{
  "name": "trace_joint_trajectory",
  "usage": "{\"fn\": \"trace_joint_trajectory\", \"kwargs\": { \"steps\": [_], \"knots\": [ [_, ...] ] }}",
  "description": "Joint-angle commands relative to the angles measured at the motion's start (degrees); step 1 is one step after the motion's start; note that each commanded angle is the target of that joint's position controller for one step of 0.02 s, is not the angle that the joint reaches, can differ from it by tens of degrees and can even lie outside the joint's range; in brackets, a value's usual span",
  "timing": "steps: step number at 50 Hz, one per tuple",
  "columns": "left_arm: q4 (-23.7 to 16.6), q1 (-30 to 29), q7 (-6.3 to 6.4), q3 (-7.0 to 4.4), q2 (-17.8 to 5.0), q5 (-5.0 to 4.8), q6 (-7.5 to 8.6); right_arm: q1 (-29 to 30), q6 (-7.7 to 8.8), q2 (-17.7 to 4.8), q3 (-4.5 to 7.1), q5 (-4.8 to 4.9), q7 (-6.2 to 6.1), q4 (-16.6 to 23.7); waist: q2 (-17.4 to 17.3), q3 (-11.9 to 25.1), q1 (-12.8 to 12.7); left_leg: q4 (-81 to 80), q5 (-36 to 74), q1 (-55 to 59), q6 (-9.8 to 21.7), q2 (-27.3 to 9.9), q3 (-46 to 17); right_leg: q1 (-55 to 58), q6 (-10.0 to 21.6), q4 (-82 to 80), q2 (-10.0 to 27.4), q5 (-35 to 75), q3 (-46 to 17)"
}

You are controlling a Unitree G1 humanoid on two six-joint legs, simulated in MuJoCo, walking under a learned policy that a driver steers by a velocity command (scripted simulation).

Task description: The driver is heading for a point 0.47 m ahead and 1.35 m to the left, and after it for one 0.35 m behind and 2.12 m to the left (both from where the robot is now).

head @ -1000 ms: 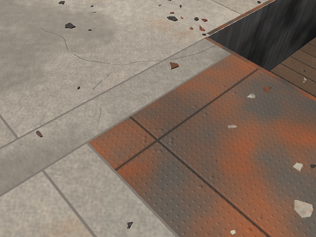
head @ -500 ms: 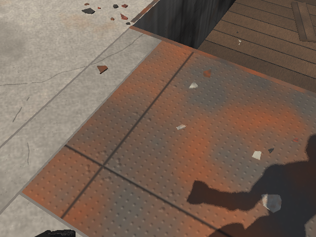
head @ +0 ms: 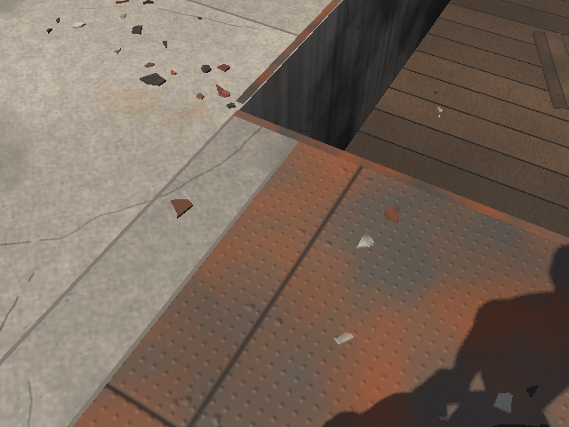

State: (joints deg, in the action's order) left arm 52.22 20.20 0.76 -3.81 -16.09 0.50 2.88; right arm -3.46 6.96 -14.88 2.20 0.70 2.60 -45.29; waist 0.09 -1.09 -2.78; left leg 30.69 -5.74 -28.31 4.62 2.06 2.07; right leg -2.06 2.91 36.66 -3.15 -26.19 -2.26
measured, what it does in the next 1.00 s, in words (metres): walks ahead, turning left: right foot, then left foot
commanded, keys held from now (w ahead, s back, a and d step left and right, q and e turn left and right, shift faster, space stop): w+q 1.00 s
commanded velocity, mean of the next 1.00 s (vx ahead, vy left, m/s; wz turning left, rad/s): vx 0.50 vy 0.00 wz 0.52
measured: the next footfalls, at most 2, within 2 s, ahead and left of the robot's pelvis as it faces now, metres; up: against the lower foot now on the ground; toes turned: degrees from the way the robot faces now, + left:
right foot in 0.46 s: +0.45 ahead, -0.08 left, +0.00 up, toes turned +20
left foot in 0.98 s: +0.59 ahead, +0.28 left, +0.00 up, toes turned +36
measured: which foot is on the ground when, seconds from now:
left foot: down 0.00-0.48, up 0.50-0.96, down 0.98-1.00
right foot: up 0.00-0.44, down 0.46-0.98, up 1.00-1.00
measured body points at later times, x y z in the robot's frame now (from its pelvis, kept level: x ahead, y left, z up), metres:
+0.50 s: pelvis +0.29 +0.00 +0.01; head +0.31 +0.00 +0.45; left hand +0.46 +0.29 -0.06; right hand +0.38 -0.28 -0.12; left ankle +0.12 +0.08 -0.70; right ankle +0.41 -0.09 -0.72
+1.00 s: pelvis +0.51 +0.12 -0.01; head +0.54 +0.15 +0.44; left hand +0.36 +0.38 -0.13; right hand +0.84 +0.05 -0.07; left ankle +0.56 +0.26 -0.72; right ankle +0.42 -0.09 -0.70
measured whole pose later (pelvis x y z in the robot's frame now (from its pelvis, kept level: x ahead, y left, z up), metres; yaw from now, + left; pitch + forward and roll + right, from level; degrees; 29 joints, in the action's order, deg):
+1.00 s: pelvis +0.51 +0.12 -0.01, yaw +35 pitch +2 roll -2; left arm 48.6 19.0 0.6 -4.5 -17.7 -0.7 2.9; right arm -4.2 1.6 -16.3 3.6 1.3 2.7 -33.3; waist -1.1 -2.7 -3.6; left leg 35.5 -6.8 -29.8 5.6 0.3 2.4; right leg -0.4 -2.3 36.1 5.0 -27.1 11.9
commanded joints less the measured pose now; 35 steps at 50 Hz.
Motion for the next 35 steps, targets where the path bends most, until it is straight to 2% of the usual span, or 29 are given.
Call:
{"fn": "trace_joint_trajectory", "kwargs": {
  "steps": [1,2,3,4,5,8,11,14,17,19,21,22,23,24,25,26,27,28,29,31,33,35],
  "knots": [
    [-5.15,2.81,-0.92,0.42,-4.85,-0.50,3.34,-20.48,-0.70,-11.16,3.73,0.84,-0.06,-1.69,-12.21,20.42,8.42,-13.18,-14.48,51.79,16.61,-21.00,-47.27,-38.86,-1.33,40.44,-0.23,-3.17,-4.85],
    [-7.51,-3.60,-1.32,-0.28,-7.94,-2.13,4.60,-16.06,-0.90,-9.10,3.13,0.47,-0.46,-0.28,-8.43,11.12,8.58,-14.37,-14.04,44.92,13.76,-19.22,-40.02,-43.32,-0.45,40.52,2.83,1.06,-5.61],
    [-8.48,-7.27,-1.19,-0.03,-7.44,-1.99,5.28,-12.65,-1.08,-8.44,2.86,-0.28,-0.63,1.06,-2.01,6.93,7.31,-15.28,-8.43,36.81,12.42,-16.94,-33.98,-41.66,-0.13,37.28,4.91,4.76,-4.71],
    [-8.88,-8.41,-0.97,-0.30,-7.05,-0.86,5.51,-10.67,-1.08,-7.65,2.57,-0.52,-0.65,1.71,0.76,3.43,5.44,-16.24,-1.32,30.09,12.28,-15.16,-30.12,-39.91,-0.67,32.58,6.25,6.73,-4.10],
    [-9.23,-7.78,-0.74,-0.67,-7.07,0.07,5.19,-9.88,-0.97,-7.12,2.30,-0.87,-0.80,2.17,-0.05,3.56,3.63,-17.02,4.15,26.47,11.93,-13.55,-27.37,-36.26,-1.11,29.21,7.52,7.96,-4.22],
    [-10.00,-6.85,-0.23,-0.56,-5.04,0.50,3.70,-10.44,-1.29,-8.19,2.70,-0.08,-1.45,2.73,-2.75,2.82,1.93,-18.65,10.97,20.50,12.29,-11.49,-22.70,-33.82,-3.79,20.94,7.82,8.89,-2.46],
    [-12.41,-13.31,0.13,-0.05,-3.57,0.53,3.13,-12.83,-1.82,-10.42,3.55,0.35,-2.67,2.57,-3.07,1.32,3.56,-19.29,10.54,15.97,10.57,-8.97,-18.97,-32.83,-5.95,8.74,6.48,18.87,-1.27],
    [-14.26,-19.29,-0.33,0.38,-2.42,0.01,3.57,-15.67,-2.71,-10.38,3.70,0.74,-3.35,2.17,-4.59,1.36,5.87,-18.01,7.48,13.18,7.67,-6.38,-17.26,-27.14,-6.20,-2.42,3.59,29.76,-0.67],
    [-16.01,-23.09,-0.91,0.16,-3.40,-0.74,4.05,-18.38,-3.45,-9.86,3.68,1.04,-3.58,1.66,-5.27,1.33,6.95,-15.24,4.23,16.00,6.79,-7.57,-20.88,-25.28,-5.78,-7.09,2.24,30.58,-1.76],
    [-16.52,-23.57,-1.34,-0.33,-4.89,-0.93,4.63,-18.73,-3.91,-9.70,3.75,0.97,-3.88,1.88,-5.74,1.31,6.37,-12.13,2.76,19.81,6.31,-8.98,-24.64,-24.55,-4.92,-9.89,2.11,27.12,-2.98],
    [-15.97,-20.38,-1.45,-1.01,-6.41,-1.12,5.28,-17.46,-4.30,-9.86,3.96,0.73,-4.07,2.60,-7.34,1.97,4.09,-8.34,4.81,21.38,5.44,-9.58,-27.10,-20.06,-3.12,-11.91,2.30,23.18,-2.71],
    [-14.76,-15.42,-1.15,-1.77,-7.76,-0.84,5.54,-16.47,-4.36,-8.74,3.58,0.59,-3.96,3.27,-7.19,4.55,1.41,-3.72,7.55,20.29,4.06,-7.42,-26.07,-12.50,-1.38,-14.12,2.97,23.64,-2.17],
    [-13.83,-7.50,-0.72,-2.60,-10.19,0.11,5.74,-15.39,-4.12,-6.06,2.57,0.01,-3.64,4.52,-4.56,11.51,-2.43,8.35,5.39,14.90,2.24,-4.57,-22.62,1.24,2.06,-11.85,9.76,22.77,-7.39],
    [-12.86,0.13,-0.29,-3.76,-14.59,1.01,5.06,-21.05,-3.60,-2.63,1.56,0.58,-3.72,5.76,7.69,19.77,-2.02,26.65,-11.87,-2.73,-1.89,3.39,-14.18,21.87,9.55,-12.50,22.11,16.50,-26.63],
    [-11.54,1.74,-0.82,-3.58,-13.20,-0.34,4.32,-24.48,-3.26,-4.81,1.31,1.28,-3.64,6.51,18.54,20.98,-0.71,37.47,-29.84,-14.22,-2.78,1.70,-12.07,24.51,13.40,-17.01,28.68,5.33,-43.55],
    [-12.67,-1.37,-0.75,-2.34,-8.18,-0.83,4.00,-21.37,-3.54,-9.50,2.50,1.59,-3.56,5.63,10.64,12.80,-1.49,42.27,-25.32,-17.79,-3.38,-1.84,-12.91,17.57,11.26,-18.55,26.38,-0.56,-37.78],
    [-13.04,-4.00,-0.64,-1.71,-6.26,-0.65,3.53,-16.69,-3.95,-10.33,2.85,1.01,-3.50,6.25,5.44,6.68,-1.62,42.56,-20.50,-17.28,-3.80,-3.78,-10.66,9.79,8.87,-19.52,23.47,2.92,-28.46],
    [-12.80,-6.50,-0.75,-1.32,-5.54,-0.29,3.27,-14.31,-4.07,-9.51,2.95,0.43,-3.41,7.03,3.56,2.89,-0.34,40.36,-17.02,-15.83,-3.97,-5.36,-9.71,3.02,7.94,-21.48,20.94,8.30,-22.70],
    [-12.48,-7.85,-0.78,-0.92,-4.52,0.03,3.30,-13.56,-4.30,-8.73,3.15,0.30,-3.18,7.44,4.55,1.07,0.90,38.40,-14.76,-14.13,-3.96,-7.04,-9.63,-1.17,7.44,-23.09,19.12,12.84,-18.29],
    [-11.70,-8.57,-0.94,-1.01,-4.53,0.02,3.70,-14.13,-4.93,-6.22,2.76,0.88,-2.68,8.01,6.25,0.39,2.16,36.71,-12.41,-11.61,-4.19,-8.48,-8.19,-5.53,7.64,-25.98,17.41,17.69,-11.89],
    [-10.77,-8.21,-1.00,-1.55,-5.85,-0.21,4.20,-12.61,-5.26,-5.31,2.54,0.66,-2.56,9.40,5.09,0.17,2.40,34.10,-9.31,-13.03,-4.94,-9.20,-8.03,-5.84,8.81,-27.72,17.71,22.37,-7.76],
    [-10.00,-7.71,-1.02,-1.94,-6.83,0.06,4.20,-10.56,-5.19,-4.99,2.41,0.55,-2.36,10.18,3.80,0.26,2.08,29.91,-4.38,-14.29,-5.53,-9.42,-8.00,-4.50,9.17,-28.17,17.79,27.70,-3.74]
  ]
}}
